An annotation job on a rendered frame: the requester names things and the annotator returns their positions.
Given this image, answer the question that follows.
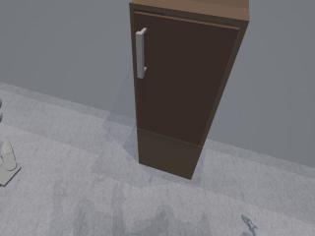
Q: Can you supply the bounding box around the handle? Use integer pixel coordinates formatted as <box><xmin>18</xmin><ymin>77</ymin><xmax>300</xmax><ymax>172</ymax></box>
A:
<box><xmin>135</xmin><ymin>28</ymin><xmax>147</xmax><ymax>79</ymax></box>

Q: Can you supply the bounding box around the robot right hand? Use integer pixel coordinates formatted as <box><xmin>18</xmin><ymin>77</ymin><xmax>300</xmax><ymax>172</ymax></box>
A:
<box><xmin>240</xmin><ymin>213</ymin><xmax>270</xmax><ymax>236</ymax></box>

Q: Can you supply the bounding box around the cupboard door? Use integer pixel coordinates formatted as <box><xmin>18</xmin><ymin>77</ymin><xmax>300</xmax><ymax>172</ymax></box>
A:
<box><xmin>133</xmin><ymin>11</ymin><xmax>239</xmax><ymax>146</ymax></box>

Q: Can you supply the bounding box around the robot left hand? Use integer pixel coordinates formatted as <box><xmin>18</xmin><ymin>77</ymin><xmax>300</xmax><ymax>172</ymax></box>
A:
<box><xmin>0</xmin><ymin>98</ymin><xmax>22</xmax><ymax>188</ymax></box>

